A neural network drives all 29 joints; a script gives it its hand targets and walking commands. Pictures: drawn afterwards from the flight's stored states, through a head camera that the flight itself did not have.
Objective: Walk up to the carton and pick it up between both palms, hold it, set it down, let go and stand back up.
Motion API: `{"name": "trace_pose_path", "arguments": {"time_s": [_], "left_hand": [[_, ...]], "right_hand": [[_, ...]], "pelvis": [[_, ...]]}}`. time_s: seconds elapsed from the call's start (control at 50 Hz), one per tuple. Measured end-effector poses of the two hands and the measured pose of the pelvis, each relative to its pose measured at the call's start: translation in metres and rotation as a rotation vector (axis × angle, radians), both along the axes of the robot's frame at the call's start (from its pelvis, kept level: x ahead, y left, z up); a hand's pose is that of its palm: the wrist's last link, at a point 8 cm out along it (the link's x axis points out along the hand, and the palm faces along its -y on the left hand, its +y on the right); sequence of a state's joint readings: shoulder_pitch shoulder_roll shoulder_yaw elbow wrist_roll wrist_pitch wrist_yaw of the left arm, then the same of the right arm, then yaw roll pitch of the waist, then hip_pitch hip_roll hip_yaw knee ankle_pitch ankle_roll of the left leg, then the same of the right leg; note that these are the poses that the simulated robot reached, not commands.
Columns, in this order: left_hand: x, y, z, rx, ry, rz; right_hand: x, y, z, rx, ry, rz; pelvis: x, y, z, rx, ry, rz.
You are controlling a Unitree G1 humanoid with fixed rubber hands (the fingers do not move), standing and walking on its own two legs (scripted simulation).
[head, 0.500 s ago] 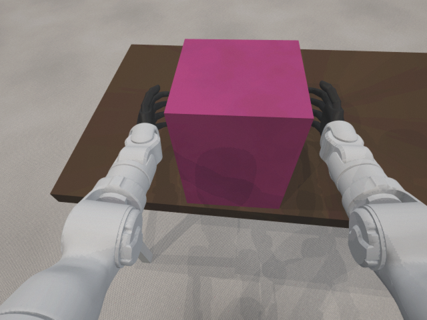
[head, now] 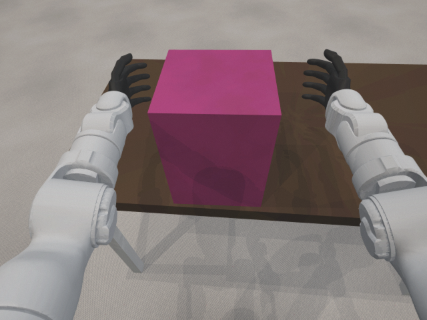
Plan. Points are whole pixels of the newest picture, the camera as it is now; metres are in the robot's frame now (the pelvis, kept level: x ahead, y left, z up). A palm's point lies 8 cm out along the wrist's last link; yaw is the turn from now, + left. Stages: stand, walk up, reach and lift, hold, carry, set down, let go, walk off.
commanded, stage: set down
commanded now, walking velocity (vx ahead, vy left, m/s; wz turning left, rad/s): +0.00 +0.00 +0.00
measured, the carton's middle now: (217, 133) +0.49 +0.03 +0.07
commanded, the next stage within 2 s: none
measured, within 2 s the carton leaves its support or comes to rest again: neither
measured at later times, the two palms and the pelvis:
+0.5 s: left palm (101, 80) +0.46 +0.23 +0.22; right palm (345, 74) +0.46 -0.18 +0.23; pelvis +0.00 +0.00 +0.01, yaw +1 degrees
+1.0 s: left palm (108, 130) +0.41 +0.22 +0.16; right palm (342, 131) +0.41 -0.18 +0.16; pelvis -0.01 +0.01 +0.01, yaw +0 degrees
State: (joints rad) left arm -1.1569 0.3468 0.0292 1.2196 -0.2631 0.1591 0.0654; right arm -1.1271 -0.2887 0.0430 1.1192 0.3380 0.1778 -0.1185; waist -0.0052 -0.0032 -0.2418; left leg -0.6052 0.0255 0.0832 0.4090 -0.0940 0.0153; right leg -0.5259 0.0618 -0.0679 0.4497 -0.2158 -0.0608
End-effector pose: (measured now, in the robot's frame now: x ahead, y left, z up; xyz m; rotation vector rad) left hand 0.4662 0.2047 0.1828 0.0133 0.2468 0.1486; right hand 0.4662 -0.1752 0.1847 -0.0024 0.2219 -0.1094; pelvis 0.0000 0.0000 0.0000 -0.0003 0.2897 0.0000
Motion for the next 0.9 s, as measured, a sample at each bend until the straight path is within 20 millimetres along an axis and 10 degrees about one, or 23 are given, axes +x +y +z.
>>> {"name": "trace_pose_path", "arguments": {"time_s": [0.44, 0.9], "left_hand": [[-0.002, 0.022, 0.040, 0.009, 0.036, 0.026], [-0.052, 0.008, -0.022, 0.019, 0.078, -0.034]], "right_hand": [[-0.001, 0.001, 0.045, 0.026, 0.054, -0.011], [-0.052, -0.015, -0.028, 0.031, 0.053, 0.019]], "pelvis": [[-0.004, 0.003, 0.004, -0.012, -0.053, 0.015], [-0.011, 0.009, 0.008, -0.011, -0.153, -0.005]]}}
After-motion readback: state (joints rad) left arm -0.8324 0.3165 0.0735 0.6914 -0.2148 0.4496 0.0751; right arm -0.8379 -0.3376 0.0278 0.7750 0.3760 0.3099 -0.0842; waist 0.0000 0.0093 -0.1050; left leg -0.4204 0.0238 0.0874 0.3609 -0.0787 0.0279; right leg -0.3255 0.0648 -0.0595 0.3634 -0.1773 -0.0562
